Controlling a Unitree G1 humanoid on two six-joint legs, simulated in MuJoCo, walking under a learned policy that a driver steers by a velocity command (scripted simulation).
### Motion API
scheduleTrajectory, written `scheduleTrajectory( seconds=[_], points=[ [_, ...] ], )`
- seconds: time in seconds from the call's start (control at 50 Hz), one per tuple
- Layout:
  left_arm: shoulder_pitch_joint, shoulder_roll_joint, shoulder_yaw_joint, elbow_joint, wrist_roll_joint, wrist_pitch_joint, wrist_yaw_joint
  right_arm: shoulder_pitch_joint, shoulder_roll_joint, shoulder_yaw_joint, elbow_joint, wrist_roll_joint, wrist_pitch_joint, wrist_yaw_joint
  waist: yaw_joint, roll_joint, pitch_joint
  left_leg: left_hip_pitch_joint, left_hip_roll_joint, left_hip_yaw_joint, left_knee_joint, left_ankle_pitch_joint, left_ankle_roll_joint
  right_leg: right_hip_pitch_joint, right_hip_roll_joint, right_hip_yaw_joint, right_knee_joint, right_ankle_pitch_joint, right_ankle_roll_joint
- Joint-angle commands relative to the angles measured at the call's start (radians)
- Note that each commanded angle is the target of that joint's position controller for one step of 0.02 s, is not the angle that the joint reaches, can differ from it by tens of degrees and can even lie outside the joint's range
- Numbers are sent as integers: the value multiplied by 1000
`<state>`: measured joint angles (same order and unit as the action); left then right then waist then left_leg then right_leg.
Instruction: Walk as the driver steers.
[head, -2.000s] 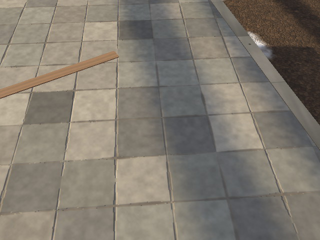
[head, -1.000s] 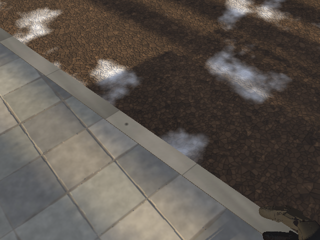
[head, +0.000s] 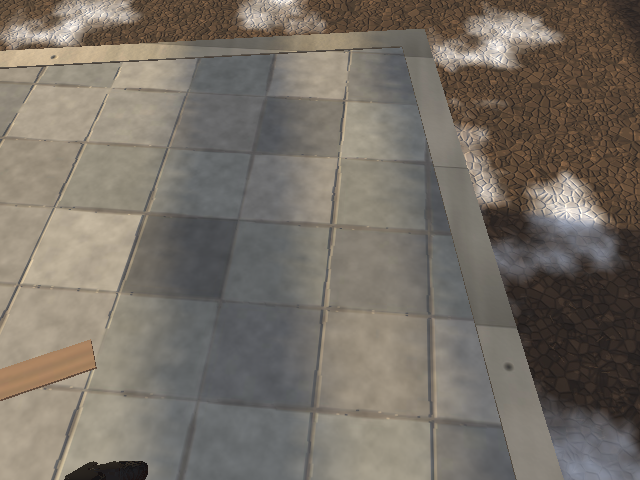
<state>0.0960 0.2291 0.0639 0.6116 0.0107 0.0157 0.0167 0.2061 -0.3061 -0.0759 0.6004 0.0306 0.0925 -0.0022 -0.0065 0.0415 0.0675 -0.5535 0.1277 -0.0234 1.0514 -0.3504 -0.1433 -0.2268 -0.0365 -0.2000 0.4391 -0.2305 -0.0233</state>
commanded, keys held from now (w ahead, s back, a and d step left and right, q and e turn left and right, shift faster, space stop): q+shift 0.56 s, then shift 0.44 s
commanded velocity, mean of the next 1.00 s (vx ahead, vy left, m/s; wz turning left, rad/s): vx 0.00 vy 0.00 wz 0.75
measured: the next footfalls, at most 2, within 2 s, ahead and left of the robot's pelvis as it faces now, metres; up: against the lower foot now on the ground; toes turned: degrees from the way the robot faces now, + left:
left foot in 0.12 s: +0.03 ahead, +0.15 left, +0.00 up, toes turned +11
right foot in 0.58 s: +0.16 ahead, +0.02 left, +0.00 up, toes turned +26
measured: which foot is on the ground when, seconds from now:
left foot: up 0.00-0.10, down 0.12-0.58, up 0.60-0.92, down 0.94-1.00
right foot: down 0.00-0.12, up 0.14-0.56, down 0.58-1.00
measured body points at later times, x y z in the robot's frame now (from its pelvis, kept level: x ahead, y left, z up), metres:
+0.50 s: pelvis +0.03 +0.05 +0.00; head +0.06 +0.09 +0.44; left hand +0.09 +0.38 -0.09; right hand +0.32 -0.13 -0.07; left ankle -0.01 +0.15 -0.74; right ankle +0.14 -0.06 -0.71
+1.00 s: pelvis +0.04 +0.07 -0.01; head +0.05 +0.09 +0.44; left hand -0.05 +0.35 -0.11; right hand +0.33 +0.00 -0.10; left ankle -0.05 +0.16 -0.74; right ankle +0.14 -0.04 -0.74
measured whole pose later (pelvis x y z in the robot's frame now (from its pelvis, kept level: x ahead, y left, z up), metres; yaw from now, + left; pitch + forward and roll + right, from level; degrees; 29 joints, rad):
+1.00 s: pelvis +0.04 +0.07 -0.01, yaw +43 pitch +2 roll +1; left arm 0.22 0.27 0.03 0.70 0.01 0.00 0.00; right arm 0.21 -0.24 -0.01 0.63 -0.03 0.05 -0.01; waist 0.04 -0.03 0.00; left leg -0.26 -0.03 -0.05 0.53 -0.29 0.00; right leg -0.31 -0.07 0.01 0.58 -0.30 0.05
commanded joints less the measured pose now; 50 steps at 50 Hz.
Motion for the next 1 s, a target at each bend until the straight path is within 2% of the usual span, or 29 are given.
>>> scheduleTrajectory(
  seconds=[0.02,0.06,0.1,0.12,0.14,0.16,0.18,0.2,0.22,0.24,0.28,0.38,0.48,0.54,0.56,0.58,0.6,0.62,0.64,0.66,0.7,0.74,0.8,0.88,0.92,0.94,0.96,0.98,1.0],
  points=[
    [-41,196,65,-68,-16,-21,-14,-69,-77,-19,-94,-8,3,18,24,-183,-156,52,-11,57,-158,-13,47,150,-289,128,-86,408,-188],
    [-28,209,73,-52,-38,-21,-24,-67,-81,-26,-96,-1,10,30,15,-200,-169,114,-34,89,-261,-37,89,168,-319,107,-36,434,-160],
    [-18,192,74,-31,-60,-14,-25,-5,-89,-43,-72,0,7,33,-31,-171,-182,265,-84,114,-495,105,153,120,-301,43,104,353,-76],
    [58,148,62,3,-44,-16,-26,112,-153,-72,-34,-11,-11,14,-55,-45,-191,462,-87,24,-611,323,205,-46,-227,-23,294,200,4],
    [31,94,42,-59,14,-23,-21,162,-321,-111,-51,-28,-31,-6,-31,322,-177,689,194,-413,-591,828,357,-462,-88,-66,655,-415,104],
    [-92,117,43,-102,14,-33,-6,121,-315,-99,-92,-72,-68,7,-85,266,-280,630,264,-580,-620,824,534,-586,5,182,827,-485,123],
    [-136,164,50,-104,-7,-31,5,90,-269,-88,-83,-72,-90,16,-96,167,-252,589,223,-480,-653,695,505,-597,-3,240,860,-402,102],
    [-140,158,50,-104,-12,-35,15,49,-240,-80,-76,-48,-96,7,-63,142,-198,548,162,-423,-660,583,447,-602,-4,257,824,-303,79],
    [-111,169,54,-86,-4,-33,26,-12,-199,-66,-86,-22,-86,-6,-27,94,-177,511,123,-375,-651,540,399,-591,-16,271,783,-222,76],
    [-80,179,60,-76,3,-31,29,-72,-180,-54,-103,-15,-75,-17,9,95,-173,434,94,-337,-645,558,375,-528,-9,271,748,-165,79],
    [-47,161,55,-60,6,-34,18,-87,-178,-49,-114,-29,-64,-31,29,79,-207,378,57,-329,-633,572,362,-449,34,264,728,-91,91],
    [-65,121,30,-55,-5,-36,8,-62,-197,-56,-111,-21,-55,-44,10,91,-202,361,2,-405,-613,397,335,-402,102,297,458,-46,98],
    [-105,138,24,-62,-14,-54,-9,-56,-206,-61,-121,-25,-41,-35,-19,136,-185,349,-11,-545,-597,332,333,-307,131,331,265,-79,69],
    [-34,166,37,-39,-16,-67,-12,-87,-186,-57,-136,-17,-35,-33,13,170,-192,315,-62,-581,-558,318,300,-138,114,328,50,-25,45],
    [11,186,47,-22,-13,-69,-10,-101,-166,-49,-145,-14,-33,-32,34,141,-204,240,-97,-558,-509,222,267,2,59,330,-56,94,24],
    [42,239,59,-22,4,-62,-6,-44,-93,-26,-142,-26,-33,-30,10,-26,-267,113,-170,-441,-319,-107,217,178,-150,487,-70,150,-57],
    [64,278,63,-13,36,-52,-11,-13,-96,-26,-157,-18,-42,-25,-21,-307,-216,-94,-307,-218,-102,-342,155,203,-326,759,-135,234,-228],
    [53,241,58,-29,33,-59,-13,10,-183,-47,-135,-33,-61,-19,-20,-291,-206,-136,-220,-190,123,-293,105,149,-391,853,-139,162,-294],
    [3,181,40,-51,20,-57,-5,-1,-213,-56,-109,-28,-62,-15,-17,-203,-166,-125,-191,-175,203,-214,86,88,-332,726,-125,121,-267],
    [-39,154,29,-65,10,-47,1,-6,-195,-51,-86,-29,-53,-18,-21,-139,-133,-103,-182,-158,236,-153,70,40,-254,614,-114,84,-215],
    [-38,163,21,-62,-1,-37,9,-7,-131,-27,-83,-32,-46,-17,-8,-113,-104,-95,-184,-128,273,-83,58,0,-199,517,-115,139,-192],
    [3,167,20,-42,4,-33,6,-26,-84,-5,-90,-31,-51,-19,7,-144,-123,-66,-178,-85,154,-63,59,24,-162,436,-113,178,-185],
    [33,188,26,-25,2,-25,-4,-58,-48,18,-97,-41,-56,-23,31,-216,-161,28,-144,-45,-95,-110,59,63,-174,394,-93,227,-197],
    [59,210,26,3,-19,-11,-15,2,-55,19,-52,-36,-57,-12,25,-261,-177,257,-155,25,-477,30,88,24,-191,365,-34,309,-184],
    [123,174,8,35,-34,-16,-13,31,-65,16,-40,-35,-59,-9,9,-231,-172,456,-143,-9,-716,222,144,-64,-159,334,11,218,-93],
    [133,132,-8,29,-8,-28,-21,54,-118,8,-49,-45,-59,-16,22,-88,-210,592,-4,-177,-700,386,188,-175,-103,270,134,65,-7],
    [143,67,-29,2,14,-43,-27,-5,-150,8,-46,-65,-53,-15,85,132,-184,485,114,-283,-674,415,286,-214,-34,181,155,-163,64],
    [83,109,-23,-3,9,-42,-19,-46,-83,22,-59,-73,-57,-7,42,131,-160,371,92,-269,-692,254,323,-135,-47,201,135,-149,86],
    [60,130,-18,-2,6,-41,-18,-64,-40,36,-55,-76,-63,0,42,109,-134,350,27,-224,-688,148,282,-99,-43,199,102,-47,91]
  ],
)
